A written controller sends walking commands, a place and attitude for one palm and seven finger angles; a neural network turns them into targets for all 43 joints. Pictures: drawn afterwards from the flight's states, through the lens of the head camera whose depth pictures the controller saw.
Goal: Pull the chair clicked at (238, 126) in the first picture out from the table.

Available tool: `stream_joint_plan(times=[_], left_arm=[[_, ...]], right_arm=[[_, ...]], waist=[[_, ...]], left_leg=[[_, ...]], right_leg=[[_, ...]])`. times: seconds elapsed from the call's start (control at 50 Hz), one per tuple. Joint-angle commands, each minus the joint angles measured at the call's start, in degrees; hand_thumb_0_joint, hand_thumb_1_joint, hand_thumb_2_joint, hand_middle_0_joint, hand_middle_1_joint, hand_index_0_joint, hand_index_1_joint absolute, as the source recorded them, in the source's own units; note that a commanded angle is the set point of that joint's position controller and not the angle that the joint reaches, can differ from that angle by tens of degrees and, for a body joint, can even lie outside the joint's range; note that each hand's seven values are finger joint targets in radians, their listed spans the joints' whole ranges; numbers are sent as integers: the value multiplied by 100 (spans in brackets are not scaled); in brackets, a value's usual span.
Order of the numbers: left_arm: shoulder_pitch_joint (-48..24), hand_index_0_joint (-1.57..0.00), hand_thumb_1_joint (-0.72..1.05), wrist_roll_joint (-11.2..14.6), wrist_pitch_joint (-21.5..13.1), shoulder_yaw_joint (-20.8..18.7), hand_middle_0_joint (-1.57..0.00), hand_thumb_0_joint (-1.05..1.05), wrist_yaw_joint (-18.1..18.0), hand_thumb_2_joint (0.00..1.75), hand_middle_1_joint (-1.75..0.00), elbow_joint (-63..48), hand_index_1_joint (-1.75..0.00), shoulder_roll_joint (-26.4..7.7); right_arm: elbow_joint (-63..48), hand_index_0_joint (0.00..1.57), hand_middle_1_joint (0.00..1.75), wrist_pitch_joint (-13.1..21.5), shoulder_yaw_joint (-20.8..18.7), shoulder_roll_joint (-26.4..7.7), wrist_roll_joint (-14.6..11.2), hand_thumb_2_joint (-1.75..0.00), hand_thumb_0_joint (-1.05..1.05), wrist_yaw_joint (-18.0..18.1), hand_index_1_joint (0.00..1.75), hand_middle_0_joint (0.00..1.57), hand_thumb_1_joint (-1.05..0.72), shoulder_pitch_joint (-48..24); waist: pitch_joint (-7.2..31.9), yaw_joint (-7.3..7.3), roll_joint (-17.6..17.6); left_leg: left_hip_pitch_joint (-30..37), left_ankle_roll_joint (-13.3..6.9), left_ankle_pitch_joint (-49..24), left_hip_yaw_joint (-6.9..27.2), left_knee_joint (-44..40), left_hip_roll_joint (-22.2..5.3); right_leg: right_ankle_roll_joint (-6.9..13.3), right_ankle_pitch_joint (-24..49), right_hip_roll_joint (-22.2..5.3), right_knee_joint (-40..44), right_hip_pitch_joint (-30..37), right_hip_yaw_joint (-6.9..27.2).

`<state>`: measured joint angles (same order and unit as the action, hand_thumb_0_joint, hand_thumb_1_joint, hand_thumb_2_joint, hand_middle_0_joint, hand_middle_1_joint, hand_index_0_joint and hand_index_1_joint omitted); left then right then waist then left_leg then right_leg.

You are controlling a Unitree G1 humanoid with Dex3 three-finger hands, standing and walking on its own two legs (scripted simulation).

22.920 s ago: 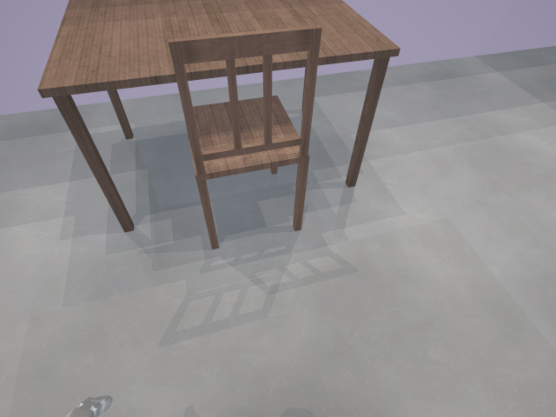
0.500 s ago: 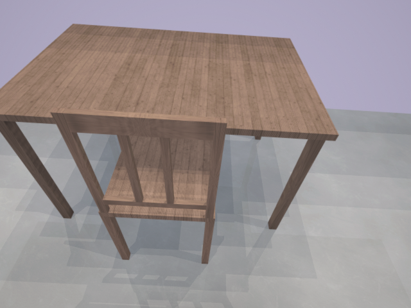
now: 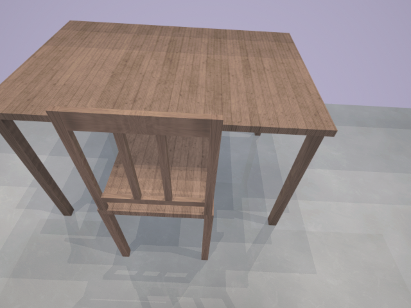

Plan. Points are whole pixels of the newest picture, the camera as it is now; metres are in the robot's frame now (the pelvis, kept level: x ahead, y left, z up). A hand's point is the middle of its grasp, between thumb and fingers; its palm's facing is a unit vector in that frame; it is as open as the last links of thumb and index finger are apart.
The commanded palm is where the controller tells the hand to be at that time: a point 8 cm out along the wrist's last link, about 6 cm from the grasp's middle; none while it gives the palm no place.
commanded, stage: look again from close up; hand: left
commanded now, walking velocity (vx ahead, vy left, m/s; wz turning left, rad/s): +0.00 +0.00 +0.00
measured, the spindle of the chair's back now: (129, 168) +0.49 +0.25 -0.09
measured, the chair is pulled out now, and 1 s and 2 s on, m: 0.00 0.00 0.00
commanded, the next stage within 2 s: none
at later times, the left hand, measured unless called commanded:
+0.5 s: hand out of the picture -0.03 +0.14 -0.18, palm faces +0.03 -0.99 -0.15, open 7.4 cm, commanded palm none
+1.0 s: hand out of the picture -0.02 +0.13 -0.18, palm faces +0.03 -0.99 -0.15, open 7.4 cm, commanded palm none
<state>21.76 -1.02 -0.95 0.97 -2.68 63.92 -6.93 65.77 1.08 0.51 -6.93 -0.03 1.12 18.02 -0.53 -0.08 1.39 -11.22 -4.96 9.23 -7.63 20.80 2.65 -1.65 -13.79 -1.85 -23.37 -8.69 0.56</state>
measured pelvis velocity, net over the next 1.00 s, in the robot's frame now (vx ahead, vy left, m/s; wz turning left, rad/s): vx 0.01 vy -0.02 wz -0.01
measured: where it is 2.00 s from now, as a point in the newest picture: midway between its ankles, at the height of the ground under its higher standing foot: outside the picture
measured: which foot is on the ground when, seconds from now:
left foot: down 0.00-1.00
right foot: down 0.00-1.00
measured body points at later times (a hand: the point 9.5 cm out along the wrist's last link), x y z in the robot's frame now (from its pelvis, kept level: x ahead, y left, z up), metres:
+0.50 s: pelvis +0.01 -0.01 +0.00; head +0.01 -0.01 +0.45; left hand -0.03 +0.19 -0.16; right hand -0.01 -0.22 -0.16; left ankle +0.03 +0.06 -0.74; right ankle -0.01 -0.14 -0.74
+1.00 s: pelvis +0.01 -0.02 +0.00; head +0.01 -0.02 +0.45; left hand -0.02 +0.18 -0.16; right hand -0.01 -0.23 -0.16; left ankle +0.03 +0.06 -0.74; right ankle -0.01 -0.14 -0.74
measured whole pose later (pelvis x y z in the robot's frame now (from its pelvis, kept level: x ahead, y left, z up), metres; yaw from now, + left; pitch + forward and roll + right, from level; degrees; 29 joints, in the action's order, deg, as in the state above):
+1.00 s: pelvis +0.01 -0.02 +0.00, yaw +0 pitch -1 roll +0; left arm 21.3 -0.7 -1.5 1.1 -2.6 63.9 -6.7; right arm 66.3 1.2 0.8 -6.7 -0.1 1.5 17.6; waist -0.4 -0.1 1.1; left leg -10.4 -2.8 10.3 -7.2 21.3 0.7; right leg 0.4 -14.5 0.1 -23.0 -7.6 0.3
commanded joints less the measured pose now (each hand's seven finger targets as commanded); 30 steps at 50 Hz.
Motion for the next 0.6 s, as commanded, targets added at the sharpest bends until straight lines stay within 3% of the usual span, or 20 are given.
stream_joint_plan(times=[0.0, 0.1, 0.16, 0.38, 0.44, 0.58], left_arm=[[609, -20, 90, -3, -47, -50, -20, 0, -13, 90, -30, -69, -30, -397], [576, -20, 90, 2, -60, -43, -20, 0, -19, 90, -30, -49, -30, -404], [565, -20, 90, 3, -50, -42, -20, 0, -17, 90, -30, -56, -30, -411], [558, -20, 90, 13, -86, -43, -20, 0, -12, 90, -30, -89, -30, -414], [550, -20, 90, 17, -87, -50, -20, 0, -13, 90, -30, -86, -30, -407], [526, -20, 90, 20, -86, -46, -20, 0, -10, 90, -30, -81, -30, -413]], right_arm=[[-137, 20, 30, 75, -118, -605, 27, -90, 0, 43, 30, 20, -90, 364], [-126, 20, 30, 86, -100, -586, 23, -90, 0, 50, 30, 20, -90, 392], [-118, 20, 30, 66, -96, -565, 17, -90, 0, 50, 30, 20, -90, 370], [-120, 20, 30, 68, -98, -549, 23, -90, 0, 47, 30, 20, -90, 344], [-110, 20, 30, 78, -94, -536, 29, -90, 0, 53, 30, 20, -90, 372], [-101, 20, 30, 73, -87, -528, 20, -90, 0, 59, 30, 20, -90, 339]], waist=[[-379, 11, -155], [-411, 19, -80], [-598, 9, -145], [-449, 19, -10], [-395, 22, -124], [-481, 12, -87]], left_leg=[[264, 232, 569, 1098, -701, -984], [309, 235, 263, 1009, -598, -966], [177, 240, 500, 1026, -660, -959], [291, 249, 260, 947, -494, -921], [344, 255, 196, 950, -497, -932], [289, 259, 221, 932, -490, -934]], right_leg=[[301, 313, -342, 356, -641, 297], [303, 426, -368, 402, -629, 338], [315, 278, -332, 437, -677, 344], [347, 395, -344, 475, -680, 432], [355, 431, -340, 458, -658, 428], [357, 395, -330, 490, -650, 438]])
